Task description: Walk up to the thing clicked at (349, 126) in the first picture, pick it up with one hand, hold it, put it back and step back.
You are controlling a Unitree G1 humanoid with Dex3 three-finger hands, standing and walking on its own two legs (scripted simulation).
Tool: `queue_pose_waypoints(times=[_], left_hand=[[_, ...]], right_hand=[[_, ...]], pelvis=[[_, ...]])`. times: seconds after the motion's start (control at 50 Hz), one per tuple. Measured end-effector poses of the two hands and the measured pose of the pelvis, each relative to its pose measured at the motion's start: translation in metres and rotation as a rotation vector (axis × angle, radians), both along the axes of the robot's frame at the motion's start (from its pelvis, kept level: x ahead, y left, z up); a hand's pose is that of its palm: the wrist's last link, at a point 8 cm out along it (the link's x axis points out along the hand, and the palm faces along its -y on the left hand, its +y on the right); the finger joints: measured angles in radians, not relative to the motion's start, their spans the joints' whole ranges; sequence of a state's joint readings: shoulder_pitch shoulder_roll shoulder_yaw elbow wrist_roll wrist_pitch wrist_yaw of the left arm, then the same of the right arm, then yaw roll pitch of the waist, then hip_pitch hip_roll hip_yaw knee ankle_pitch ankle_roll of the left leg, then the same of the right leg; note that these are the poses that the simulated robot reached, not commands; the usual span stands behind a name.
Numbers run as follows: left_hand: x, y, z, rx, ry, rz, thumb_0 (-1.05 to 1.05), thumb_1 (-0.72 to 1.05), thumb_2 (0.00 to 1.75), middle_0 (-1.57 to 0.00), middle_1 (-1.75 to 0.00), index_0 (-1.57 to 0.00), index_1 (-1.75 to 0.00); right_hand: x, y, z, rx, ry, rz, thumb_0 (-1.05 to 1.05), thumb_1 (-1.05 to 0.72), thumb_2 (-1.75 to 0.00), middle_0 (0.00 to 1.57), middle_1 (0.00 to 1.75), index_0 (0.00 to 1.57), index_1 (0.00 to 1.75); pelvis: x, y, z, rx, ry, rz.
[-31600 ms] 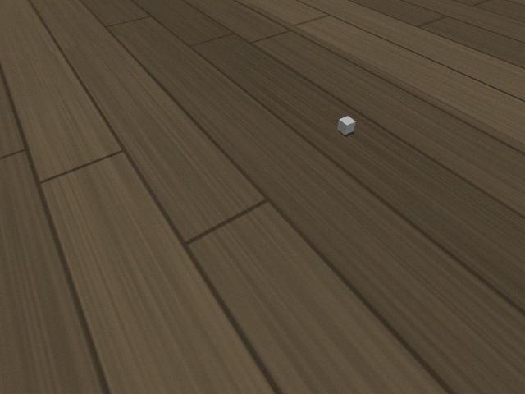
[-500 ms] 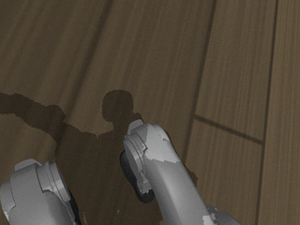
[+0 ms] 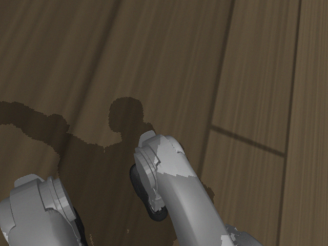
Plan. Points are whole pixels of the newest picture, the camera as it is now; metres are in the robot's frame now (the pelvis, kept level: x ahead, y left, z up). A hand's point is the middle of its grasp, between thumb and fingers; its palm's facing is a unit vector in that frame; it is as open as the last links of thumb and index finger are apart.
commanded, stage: rise first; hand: left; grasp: from above
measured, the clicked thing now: out of the picture +0.51 +0.32 -0.30
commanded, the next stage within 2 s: approach in 1.94 s
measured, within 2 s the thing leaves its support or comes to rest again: neither
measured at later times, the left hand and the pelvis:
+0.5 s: hand out of the picture +0.48 +0.36 -0.19, palm faces -0.16 -0.37 -0.91, open 14.1 cm; pelvis +0.00 +0.00 +0.00, yaw +0 degrees
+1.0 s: hand out of the picture +0.48 +0.35 -0.19, palm faces -0.18 -0.37 -0.91, open 14.1 cm; pelvis +0.00 +0.00 +0.00, yaw +0 degrees
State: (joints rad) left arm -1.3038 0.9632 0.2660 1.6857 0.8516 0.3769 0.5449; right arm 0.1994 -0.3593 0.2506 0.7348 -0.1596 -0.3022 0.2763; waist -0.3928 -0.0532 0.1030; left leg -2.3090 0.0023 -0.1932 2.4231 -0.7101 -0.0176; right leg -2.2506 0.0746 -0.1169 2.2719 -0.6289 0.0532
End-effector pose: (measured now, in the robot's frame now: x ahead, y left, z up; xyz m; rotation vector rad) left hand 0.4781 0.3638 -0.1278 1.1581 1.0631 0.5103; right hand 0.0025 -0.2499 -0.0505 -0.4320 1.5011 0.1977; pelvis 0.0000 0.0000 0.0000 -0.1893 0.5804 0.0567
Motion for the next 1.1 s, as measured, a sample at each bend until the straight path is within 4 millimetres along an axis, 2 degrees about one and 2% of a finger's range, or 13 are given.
queue_pose_waypoints(times=[0.26, 0.52, 0.78, 1.1], left_hand=[[-0.004, 0.0, 0.0, 0.0, 0.003, 0.012, 0.0, -0.54, 0.97, -0.14, -1.03, -0.13, -1.03], [0.0, -0.002, 0.001, -0.001, -0.012, 0.016, 0.0, -0.55, 0.98, -0.13, -1.04, -0.11, -1.04], [-0.006, -0.003, 0.001, 0.0, 0.009, 0.014, 0.0, -0.56, 0.98, -0.12, -1.05, -0.11, -1.05], [0.0, -0.009, -0.002, 0.0, -0.005, -0.004, 0.0, -0.56, 0.98, -0.12, -1.06, -0.11, -1.06]], right_hand=[[-0.002, 0.0, -0.002, 0.009, 0.002, 0.0, 0.0, -0.92, -0.9, 0.2, 0.3, 0.2, 0.3], [-0.008, -0.001, 0.006, 0.001, 0.018, -0.006, 0.0, -0.92, -0.9, 0.2, 0.3, 0.2, 0.3], [-0.015, -0.001, 0.005, 0.007, 0.024, -0.015, 0.0, -0.92, -0.9, 0.2, 0.3, 0.2, 0.3], [-0.014, 0.0, 0.008, 0.004, 0.019, -0.006, 0.0, -0.92, -0.9, 0.2, 0.3, 0.2, 0.3]], pelvis=[[-0.001, 0.0, 0.0, 0.001, -0.002, 0.001], [-0.001, 0.0, 0.002, -0.002, 0.001, 0.001], [-0.003, -0.001, 0.001, 0.001, -0.009, 0.002], [-0.003, -0.001, 0.002, -0.003, -0.009, -0.002]])
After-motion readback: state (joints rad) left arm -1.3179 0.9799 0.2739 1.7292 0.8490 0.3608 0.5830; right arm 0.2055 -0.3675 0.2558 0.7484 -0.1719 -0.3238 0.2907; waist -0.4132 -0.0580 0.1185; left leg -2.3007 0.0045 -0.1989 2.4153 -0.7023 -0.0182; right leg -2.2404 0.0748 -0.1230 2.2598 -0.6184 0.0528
